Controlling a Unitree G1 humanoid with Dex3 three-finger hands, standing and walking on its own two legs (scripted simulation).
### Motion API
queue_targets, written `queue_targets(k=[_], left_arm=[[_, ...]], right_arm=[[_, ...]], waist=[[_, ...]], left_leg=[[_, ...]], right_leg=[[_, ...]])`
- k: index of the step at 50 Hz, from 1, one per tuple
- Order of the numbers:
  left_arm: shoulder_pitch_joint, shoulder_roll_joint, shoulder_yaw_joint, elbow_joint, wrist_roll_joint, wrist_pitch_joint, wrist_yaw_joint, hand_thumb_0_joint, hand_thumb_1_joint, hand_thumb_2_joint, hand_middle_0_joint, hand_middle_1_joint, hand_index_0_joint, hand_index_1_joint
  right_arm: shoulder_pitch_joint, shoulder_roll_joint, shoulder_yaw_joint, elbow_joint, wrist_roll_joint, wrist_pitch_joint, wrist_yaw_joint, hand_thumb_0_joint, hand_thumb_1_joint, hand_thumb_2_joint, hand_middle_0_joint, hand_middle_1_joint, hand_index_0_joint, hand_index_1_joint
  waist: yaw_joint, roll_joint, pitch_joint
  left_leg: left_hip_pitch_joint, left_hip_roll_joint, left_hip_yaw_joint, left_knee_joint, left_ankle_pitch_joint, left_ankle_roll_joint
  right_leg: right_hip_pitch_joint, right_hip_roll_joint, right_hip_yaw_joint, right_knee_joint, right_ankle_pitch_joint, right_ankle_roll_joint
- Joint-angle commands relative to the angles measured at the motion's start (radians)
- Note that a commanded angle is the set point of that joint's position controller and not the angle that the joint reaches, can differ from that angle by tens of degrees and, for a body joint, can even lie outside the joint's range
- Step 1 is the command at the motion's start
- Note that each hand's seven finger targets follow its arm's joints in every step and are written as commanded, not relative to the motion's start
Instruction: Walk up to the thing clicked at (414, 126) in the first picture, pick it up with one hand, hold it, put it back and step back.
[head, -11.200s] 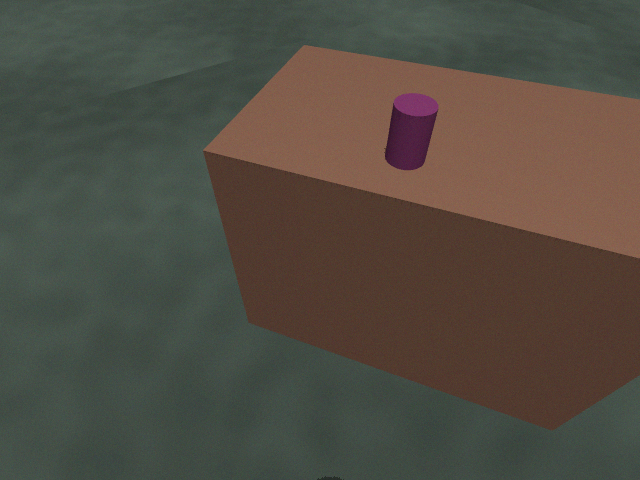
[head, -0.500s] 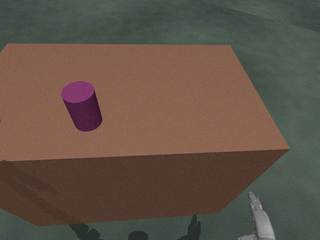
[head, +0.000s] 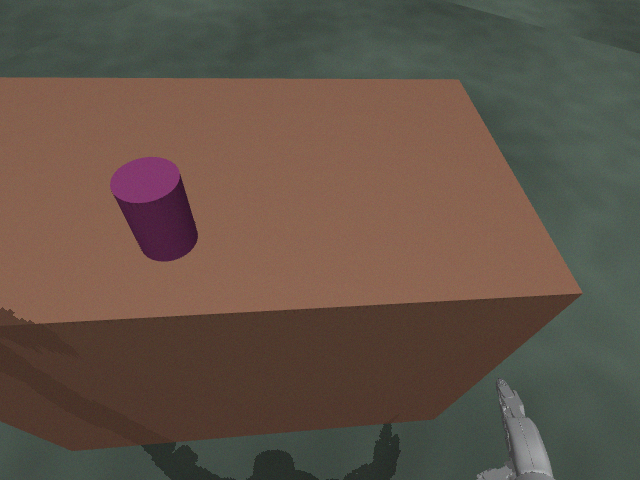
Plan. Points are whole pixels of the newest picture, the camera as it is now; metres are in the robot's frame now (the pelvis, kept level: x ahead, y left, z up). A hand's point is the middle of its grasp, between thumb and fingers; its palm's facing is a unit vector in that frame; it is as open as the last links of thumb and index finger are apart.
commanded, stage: go down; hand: left
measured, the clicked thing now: (158, 211) +0.47 +0.20 +0.05
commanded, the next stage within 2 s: approach in 0.30 s
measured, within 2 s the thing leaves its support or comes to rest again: neither
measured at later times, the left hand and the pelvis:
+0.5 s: hand out of the picture +0.37 +0.39 +0.17, palm faces +0.19 -0.98 +0.00, open 17.4 cm; pelvis +0.00 +0.00 +0.00, yaw +0 degrees
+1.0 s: hand (115, 229) +0.45 +0.26 +0.04, palm faces +0.08 -0.99 +0.06, open 17.5 cm; pelvis -0.02 +0.00 -0.03, yaw -2 degrees
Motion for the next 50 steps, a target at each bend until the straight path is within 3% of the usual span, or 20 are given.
queue_targets(k=[1,4,8,11,13,15,16,19,20,21,30,36,38,39,40,43,45,48,49,50], left_arm=[[-0.356,0.428,0.076,-0.257,-0.036,-0.054,0.014,0.0,-0.542,0.067,-0.043,-0.043,-0.043,-0.047],[-0.345,0.424,0.08,-0.257,-0.034,-0.052,0.013,0.0,-0.552,0.063,-0.047,-0.054,-0.05,-0.055],[-0.301,0.378,0.053,-0.229,-0.03,-0.057,0.01,0.0,-0.526,0.061,-0.044,-0.045,-0.047,-0.047],[-0.317,0.399,0.077,-0.256,-0.044,-0.065,-0.001,0.0,-0.534,0.057,-0.046,-0.048,-0.05,-0.048],[-0.336,0.357,0.04,-0.287,-0.044,-0.059,-0.007,0.0,-0.529,0.078,-0.044,-0.054,-0.046,-0.057],[-0.312,0.381,0.065,-0.294,-0.039,-0.052,0.0,0.0,-0.528,0.068,-0.044,-0.044,-0.042,-0.049],[-0.324,0.39,0.064,-0.299,-0.039,-0.048,0.004,0.0,-0.519,0.061,-0.047,-0.043,-0.048,-0.045],[-0.324,0.351,0.043,-0.272,-0.045,-0.042,0.008,0.0,-0.53,0.065,-0.043,-0.047,-0.046,-0.049],[-0.338,0.373,0.053,-0.279,-0.042,-0.045,0.008,0.0,-0.521,0.134,-0.057,-0.082,-0.035,-0.108],[-0.334,0.387,0.061,-0.272,-0.034,-0.047,0.013,0.0,-0.467,0.064,-0.045,-0.05,-0.033,-0.062],[-0.347,0.201,-0.057,-0.163,-0.05,-0.102,0.023,0.0,-0.535,0.064,-0.036,-0.043,-0.027,-0.055],[-0.426,0.102,-0.089,-0.239,-0.057,-0.171,0.09,0.0,-0.547,0.066,-0.036,-0.054,-0.033,-0.061],[-0.442,0.104,-0.083,-0.263,-0.053,-0.196,0.12,0.0,-0.562,0.068,-0.042,-0.059,-0.039,-0.067],[-0.457,0.088,-0.089,-0.275,-0.048,-0.209,0.133,0.0,-0.588,0.059,-0.048,-0.061,-0.046,-0.067],[-0.446,0.059,-0.102,-0.277,-0.045,-0.218,0.149,0.0,-0.58,0.061,-0.051,-0.061,-0.049,-0.067],[-0.465,0.049,-0.103,-0.325,-0.031,-0.252,0.207,0.0,-0.589,0.071,-0.06,-0.063,-0.053,-0.073],[-0.476,0.043,-0.106,-0.316,-0.013,-0.259,0.255,0.0,-0.537,0.042,-0.051,-0.044,-0.054,-0.044],[-0.47,0.065,-0.059,-0.378,0.0,-0.275,0.344,0.0,-0.516,0.053,-0.055,-0.043,-0.053,-0.047],[-0.468,0.058,-0.055,-0.395,0.004,-0.275,0.366,0.0,-0.504,0.052,-0.056,-0.043,-0.056,-0.045],[-0.448,-0.028,-0.109,-0.35,0.012,-0.263,0.379,0.0,-0.513,0.044,-0.06,-0.045,-0.061,-0.045]], right_arm=[[-0.043,-0.156,-0.068,-0.135,0.008,-0.042,-0.021,0.0,0.542,-0.052,0.049,0.05,0.049,0.05],[-0.054,-0.177,-0.09,-0.14,0.006,-0.046,-0.021,0.0,0.536,-0.053,0.049,0.05,0.049,0.05],[-0.042,-0.144,-0.067,-0.133,0.01,-0.045,-0.017,0.0,0.536,-0.053,0.049,0.05,0.049,0.05],[-0.028,-0.161,-0.08,-0.16,0.01,-0.043,-0.016,0.0,0.539,-0.052,0.049,0.05,0.049,0.05],[-0.035,-0.136,-0.058,-0.154,0.009,-0.044,-0.011,0.0,0.541,-0.052,0.049,0.05,0.049,0.05],[-0.029,-0.173,-0.088,-0.155,0.006,-0.05,-0.014,0.0,0.533,-0.055,0.049,0.05,0.049,0.05],[-0.032,-0.151,-0.07,-0.137,0.009,-0.046,-0.013,0.0,0.538,-0.052,0.049,0.05,0.049,0.05],[-0.047,-0.176,-0.091,-0.148,0.006,-0.05,-0.016,0.0,0.537,-0.053,0.049,0.05,0.049,0.05],[-0.038,-0.171,-0.085,-0.137,0.007,-0.052,-0.016,0.0,0.537,-0.052,0.049,0.05,0.049,0.05],[-0.052,-0.162,-0.071,-0.16,0.006,-0.051,-0.015,0.0,0.563,-0.045,0.048,0.051,0.049,0.051],[-0.041,-0.13,-0.038,-0.197,0.002,-0.052,0.0,0.0,0.571,-0.044,0.048,0.051,0.049,0.051],[0.015,-0.167,-0.074,-0.294,-0.003,-0.048,0.019,0.0,0.574,-0.042,0.049,0.051,0.049,0.051],[0.033,-0.201,-0.107,-0.329,-0.004,-0.04,0.026,0.0,0.568,-0.044,0.049,0.051,0.049,0.051],[0.055,-0.185,-0.093,-0.331,-0.006,-0.035,0.035,0.0,0.564,-0.045,0.049,0.051,0.049,0.051],[0.066,-0.163,-0.072,-0.35,-0.008,-0.03,0.044,0.0,0.564,-0.045,0.049,0.051,0.049,0.051],[0.077,-0.19,-0.107,-0.413,-0.015,-0.016,0.067,0.0,0.555,-0.047,0.049,0.051,0.049,0.051],[0.113,-0.177,-0.111,-0.382,-0.021,0.002,0.085,0.0,0.56,-0.045,0.048,0.051,0.049,0.051],[0.06,-0.182,-0.132,-0.458,-0.028,0.026,0.107,0.0,0.547,-0.048,0.048,0.05,0.049,0.05],[0.045,-0.194,-0.145,-0.508,-0.027,0.035,0.109,0.0,0.546,-0.049,0.048,0.05,0.049,0.05],[0.068,-0.166,-0.13,-0.522,-0.026,0.048,0.114,0.0,0.542,-0.049,0.049,0.05,0.049,0.05]], waist=[[0.026,0.196,-0.353],[0.023,0.204,-0.328],[0.028,0.183,-0.289],[0.021,0.204,-0.333],[0.022,0.238,-0.334],[0.031,0.231,-0.347],[0.028,0.245,-0.336],[0.01,0.183,-0.306],[0.013,0.214,-0.299],[0.021,0.195,-0.291],[-0.023,0.142,-0.227],[-0.066,0.167,-0.307],[-0.068,0.176,-0.35],[-0.07,0.197,-0.369],[-0.067,0.2,-0.38],[-0.063,0.239,-0.454],[-0.051,0.283,-0.434],[-0.002,0.307,-0.504],[-0.005,0.293,-0.537],[-0.026,0.269,-0.514]], left_leg=[[0.344,-0.018,-0.013,-0.029,0.465,0.009],[0.363,-0.008,-0.023,-0.032,0.487,-0.001],[0.311,-0.014,-0.016,-0.032,0.441,0.004],[0.345,-0.013,-0.019,-0.023,0.471,0.003],[0.385,-0.005,-0.026,-0.026,0.503,-0.003],[0.395,0.004,-0.036,-0.025,0.531,-0.009],[0.389,-0.003,-0.031,-0.028,0.521,-0.007],[0.349,-0.006,-0.027,-0.03,0.478,0.001],[0.35,-0.006,-0.025,-0.03,0.461,-0.002],[0.33,-0.006,-0.025,-0.033,0.442,-0.001],[0.231,-0.016,-0.008,-0.009,0.269,0.013],[0.261,0.006,-0.031,0.053,0.235,0.0],[0.276,0.015,-0.04,0.085,0.289,-0.006],[0.292,0.025,-0.051,0.1,0.327,-0.013],[0.293,0.029,-0.05,0.116,0.36,-0.013],[0.318,0.039,-0.055,0.159,0.466,-0.024],[0.297,0.041,-0.057,0.168,0.469,-0.032],[0.268,0.034,-0.05,0.182,0.457,-0.036],[0.264,0.035,-0.044,0.187,0.467,-0.034],[0.231,0.033,-0.037,0.191,0.446,-0.028]], right_leg=[[0.039,0.017,-0.017,-0.036,0.339,-0.038],[0.008,0.024,-0.025,-0.03,0.321,-0.043],[0.012,0.022,-0.023,-0.026,0.307,-0.043],[0.013,0.02,-0.023,-0.023,0.321,-0.042],[-0.014,0.025,-0.029,-0.021,0.311,-0.047],[-0.015,0.029,-0.034,-0.018,0.306,-0.05],[-0.011,0.026,-0.032,-0.025,0.312,-0.048],[-0.003,0.024,-0.027,-0.025,0.311,-0.043],[-0.015,0.023,-0.027,-0.022,0.292,-0.045],[-0.014,0.025,-0.03,-0.023,0.278,-0.046],[-0.095,0.022,-0.022,0.011,0.195,-0.039],[-0.207,0.03,-0.031,0.077,0.14,-0.044],[-0.232,0.029,-0.031,0.103,0.152,-0.045],[-0.256,0.031,-0.036,0.116,0.154,-0.046],[-0.258,0.031,-0.035,0.131,0.158,-0.046],[-0.274,0.029,-0.033,0.169,0.183,-0.047],[-0.3,0.029,-0.031,0.189,0.176,-0.052],[-0.239,0.03,-0.026,0.214,0.188,-0.058],[-0.2,0.032,-0.022,0.217,0.216,-0.057],[-0.194,0.036,-0.019,0.218,0.227,-0.057]])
